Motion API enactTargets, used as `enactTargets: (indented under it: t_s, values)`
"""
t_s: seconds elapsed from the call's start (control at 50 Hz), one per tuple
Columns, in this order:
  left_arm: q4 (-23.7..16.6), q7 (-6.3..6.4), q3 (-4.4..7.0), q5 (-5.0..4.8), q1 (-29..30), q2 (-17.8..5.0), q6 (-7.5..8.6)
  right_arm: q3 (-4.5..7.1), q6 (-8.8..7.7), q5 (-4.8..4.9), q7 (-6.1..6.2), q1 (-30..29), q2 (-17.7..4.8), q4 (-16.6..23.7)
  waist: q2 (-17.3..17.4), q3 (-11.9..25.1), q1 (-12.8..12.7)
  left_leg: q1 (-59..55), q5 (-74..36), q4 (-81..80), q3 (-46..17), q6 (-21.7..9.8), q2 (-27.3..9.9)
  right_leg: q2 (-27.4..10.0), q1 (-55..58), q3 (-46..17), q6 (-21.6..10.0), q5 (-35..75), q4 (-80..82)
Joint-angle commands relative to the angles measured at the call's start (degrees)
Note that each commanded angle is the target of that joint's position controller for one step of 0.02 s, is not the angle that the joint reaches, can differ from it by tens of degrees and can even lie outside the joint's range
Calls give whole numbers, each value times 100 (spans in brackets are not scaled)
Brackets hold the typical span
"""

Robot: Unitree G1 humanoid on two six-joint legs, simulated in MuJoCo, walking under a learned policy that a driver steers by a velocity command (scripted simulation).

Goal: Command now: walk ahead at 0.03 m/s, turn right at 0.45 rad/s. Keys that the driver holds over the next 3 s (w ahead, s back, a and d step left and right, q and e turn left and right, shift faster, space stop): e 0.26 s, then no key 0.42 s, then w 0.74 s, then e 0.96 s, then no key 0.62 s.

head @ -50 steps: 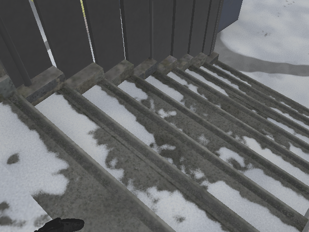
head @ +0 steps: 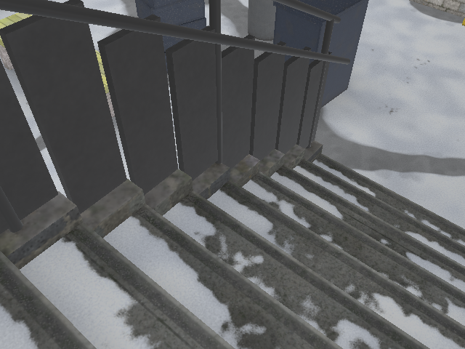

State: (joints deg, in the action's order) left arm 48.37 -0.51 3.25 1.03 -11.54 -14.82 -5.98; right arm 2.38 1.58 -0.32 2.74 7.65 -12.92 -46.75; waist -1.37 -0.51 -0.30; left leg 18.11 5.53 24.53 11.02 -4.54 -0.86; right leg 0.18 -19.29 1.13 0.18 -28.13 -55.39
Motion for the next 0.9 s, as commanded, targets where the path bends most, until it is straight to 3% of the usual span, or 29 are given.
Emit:
enactTargets:
  t_s: [0.02,0.04,0.08,0.1,0.12,0.14,0.16,0.18,0.2,0.22,0.24,0.26,0.28,0.34,0.38,0.4,0.46,0.54,0.58,0.6,0.62,0.64,0.66,0.68,0.74,0.8,0.86,0.9]
  values:
    - [-458,-82,13,-65,-239,-280,40,267,70,10,-79,-66,-982,352,956,537,38,-308,459,-1008,-1366,-863,-1734,-38,390,85,-178,-147,655]
    - [-488,-65,0,-95,-335,-301,76,276,64,-74,-100,-55,-1035,370,854,541,43,-196,554,-889,-1213,-773,-1645,42,553,206,-230,20,1016]
    - [-306,-62,39,-64,-1030,-263,154,323,162,-49,-49,-2,-1129,307,655,375,-258,96,832,-274,-840,-361,-1537,104,1019,205,-414,590,2793]
    - [-283,-31,79,27,-1002,-391,188,342,217,-51,-91,421,-1003,175,-246,45,-167,769,1412,691,-442,66,-1277,-66,1315,-564,-493,827,3762]
    - [-565,7,163,43,-810,-1004,226,229,276,-68,-137,713,-501,338,-1751,-75,96,2229,3118,2448,39,586,-478,-1784,1587,-3017,-825,2110,3982]
    - [-702,44,281,31,-866,-1485,265,248,311,123,-9,-420,-801,679,-1145,-571,-409,2348,2901,2649,-723,711,-69,-2106,395,-3256,-1292,3993,4242]
    - [-673,94,246,103,-656,-1321,338,228,312,217,1,-590,-807,749,-672,-568,-151,2055,2260,3090,-1083,713,-182,-1698,486,-2641,-1274,4341,4098]
    - [-674,110,209,38,-437,-1179,393,243,286,163,0,-416,-844,685,-497,-449,52,2015,1678,3298,-1175,689,-152,-1389,654,-2195,-1149,4426,4002]
    - [-719,119,204,9,-286,-1134,432,262,288,27,-2,-114,-893,501,-323,-298,169,1949,1243,3490,-1223,644,-181,-1087,960,-1782,-1012,4556,3885]
    - [-782,156,180,-66,-253,-1007,453,295,309,-52,-36,131,-947,390,-411,-134,163,2019,1024,3730,-1187,642,-187,-913,1240,-1590,-957,4931,3723]
    - [-903,128,115,-72,-242,-903,403,342,313,-12,-62,102,-1024,374,-356,-3,131,2004,959,3836,-1246,677,-132,-848,1418,-1623,-1047,5094,3708]
    - [-939,101,65,-68,-286,-723,333,308,317,-32,-117,153,-948,348,-246,162,112,2017,957,3904,-1305,727,-139,-883,1652,-1720,-1151,5035,3731]
    - [-965,92,51,-74,-351,-694,304,290,326,-10,-151,196,-884,328,-200,221,106,2025,947,3840,-1307,767,-143,-883,1812,-1707,-1207,4920,3763]
    - [-977,110,20,-51,-694,-651,298,239,382,42,-196,85,-782,262,-485,135,-78,1903,1096,2939,-1284,757,-117,-877,2126,-1787,-1229,4228,3913]
    - [-987,110,14,-59,-852,-714,318,189,376,-25,-190,-13,-742,288,-402,107,-172,1727,1164,2490,-1329,733,-89,-986,2214,-1897,-1246,3967,4007]
    - [-1025,137,10,-73,-771,-755,326,158,337,-55,-176,95,-712,249,-554,163,-144,1452,1304,2298,-1330,741,-55,-997,2121,-1822,-1234,4247,3912]
    - [-1062,135,-58,-11,-640,-700,333,76,284,-13,-146,182,-661,147,-439,187,-118,624,1473,1897,-1302,645,17,-1041,1659,-1807,-1250,4564,3854]
    - [-987,121,-126,-30,-532,-693,332,32,240,71,-99,245,-631,92,-539,15,-124,-64,1659,648,-1280,516,133,-1004,1462,-2023,-1195,4383,3751]
    - [-920,129,-154,-96,-418,-696,344,-15,180,56,-78,563,-509,-43,-297,55,103,-802,654,-604,-1375,415,25,-935,1305,-2062,-999,4319,3643]
    - [-891,132,-187,-153,-426,-657,380,-25,110,-20,-66,738,-548,-121,-87,163,162,-1509,-230,-1090,-1597,368,-254,-828,1018,-2027,-775,3960,3637]
    - [-838,132,-214,-168,-638,-571,438,5,47,-121,-58,785,-811,-153,282,238,14,-2001,-1008,-1002,-2025,258,-716,-593,757,-1809,-609,3402,3552]
    - [-755,91,-287,-126,-921,-351,443,40,68,25,-74,245,-1059,-155,952,10,-410,-1508,-1641,-652,-2052,29,-758,-199,874,-1588,-486,2341,4167]
    - [-647,103,-305,-32,-675,-479,429,-20,67,91,-145,128,-754,-148,743,28,-148,-1350,-1241,-711,-1921,29,-624,-170,1171,-1515,-444,2237,4314]
    - [-605,110,-275,-24,-498,-591,425,-48,56,80,-178,194,-665,-196,583,-111,-15,-1317,-797,-863,-1856,108,-490,-202,1133,-1500,-442,2445,4215]
    - [-491,116,-283,-21,-366,-599,412,8,74,62,-134,359,-801,-310,484,103,102,-1432,1246,-928,-1768,1,-234,23,1068,-1261,-530,1391,3856]
    - [-455,114,-314,62,-242,-494,418,75,119,27,-172,430,-929,-273,543,-345,233,-1224,2963,-1236,-2439,-390,-580,387,218,-956,-577,375,3300]
    - [-423,124,-337,108,-292,-456,509,156,78,-27,-203,684,-1056,-361,674,-508,249,-1151,3117,-1492,-3137,-812,-1085,383,-9,-495,-539,590,2670]
    - [-326,97,-349,98,-579,-399,605,172,21,-14,-246,471,-1022,-297,689,-455,45,-710,2527,-1391,-3015,-828,-1049,287,521,-422,-577,788,2777]
